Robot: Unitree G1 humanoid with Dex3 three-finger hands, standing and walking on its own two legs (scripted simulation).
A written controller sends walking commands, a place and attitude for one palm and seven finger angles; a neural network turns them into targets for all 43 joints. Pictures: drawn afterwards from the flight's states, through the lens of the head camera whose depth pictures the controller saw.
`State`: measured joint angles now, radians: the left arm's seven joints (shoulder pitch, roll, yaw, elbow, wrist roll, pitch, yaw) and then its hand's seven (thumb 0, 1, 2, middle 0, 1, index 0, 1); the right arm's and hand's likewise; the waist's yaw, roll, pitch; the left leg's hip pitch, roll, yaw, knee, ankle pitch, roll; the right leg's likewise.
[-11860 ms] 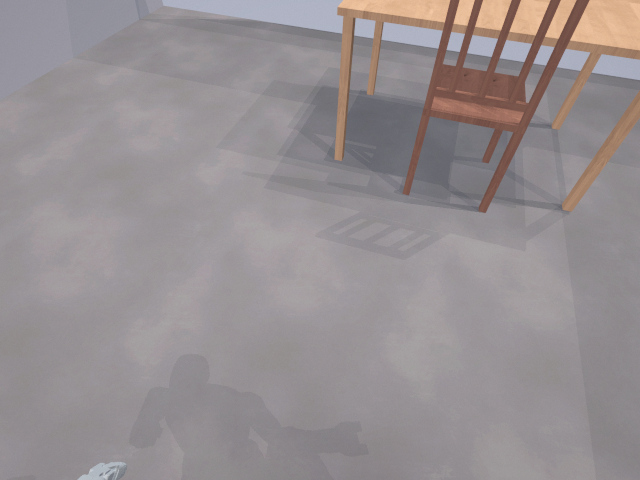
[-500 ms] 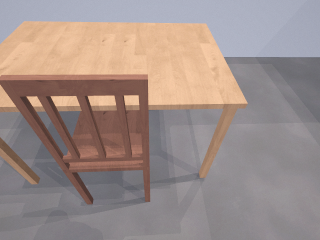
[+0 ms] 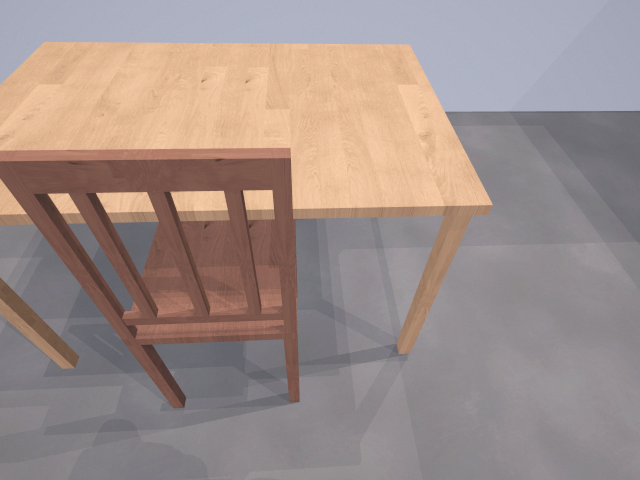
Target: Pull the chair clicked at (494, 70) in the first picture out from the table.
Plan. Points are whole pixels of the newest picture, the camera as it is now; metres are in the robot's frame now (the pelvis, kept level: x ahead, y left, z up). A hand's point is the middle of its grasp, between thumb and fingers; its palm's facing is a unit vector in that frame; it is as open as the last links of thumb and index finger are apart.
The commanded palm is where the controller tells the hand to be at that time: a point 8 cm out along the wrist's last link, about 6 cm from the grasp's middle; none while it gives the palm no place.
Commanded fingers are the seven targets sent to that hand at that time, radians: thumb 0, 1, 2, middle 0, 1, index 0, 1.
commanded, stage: look again from close up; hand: left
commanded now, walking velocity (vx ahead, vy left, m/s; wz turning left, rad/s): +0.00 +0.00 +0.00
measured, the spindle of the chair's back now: (184, 261) +0.47 +0.27 -0.07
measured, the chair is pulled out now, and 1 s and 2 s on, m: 0.00 0.00 0.00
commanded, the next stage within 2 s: raise the hand toward the chair's back in 0.68 s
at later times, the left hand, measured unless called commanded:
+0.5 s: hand out of the picture -0.02 +0.15 -0.18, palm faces +0.03 -0.99 -0.15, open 7.3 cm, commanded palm none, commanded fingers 0.00 0.90 0.90 -0.20 -0.30 -0.20 -0.30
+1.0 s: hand (188, 442) +0.17 +0.17 -0.04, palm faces +0.21 -0.97 -0.13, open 7.7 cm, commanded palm +0.10 +0.21 -0.07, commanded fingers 0.00 0.62 0.78 -0.17 -0.26 -0.17 -0.26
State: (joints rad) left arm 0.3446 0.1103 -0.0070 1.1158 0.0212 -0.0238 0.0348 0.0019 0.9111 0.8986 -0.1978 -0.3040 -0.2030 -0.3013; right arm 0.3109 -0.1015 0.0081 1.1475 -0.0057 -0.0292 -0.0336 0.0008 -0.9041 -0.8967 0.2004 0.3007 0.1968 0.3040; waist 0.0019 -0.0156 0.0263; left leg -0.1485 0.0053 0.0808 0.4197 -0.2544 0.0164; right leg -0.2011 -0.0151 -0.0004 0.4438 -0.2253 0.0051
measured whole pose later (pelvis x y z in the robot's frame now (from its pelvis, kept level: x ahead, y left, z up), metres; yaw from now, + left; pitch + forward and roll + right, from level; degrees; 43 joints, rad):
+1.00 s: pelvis -0.02 +0.00 -0.03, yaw +4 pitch +5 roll +0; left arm 0.42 0.17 -0.01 0.15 -0.14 -0.19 0.09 0.05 0.88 0.86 -0.18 -0.29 -0.19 -0.29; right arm 0.32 -0.27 -0.03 0.77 0.02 -0.31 -0.07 0.02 -0.92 -0.90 0.20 0.30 0.20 0.30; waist -0.05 0.03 -0.07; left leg -0.44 -0.02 0.02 0.72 -0.36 0.02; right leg -0.47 -0.05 -0.05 0.74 -0.35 0.00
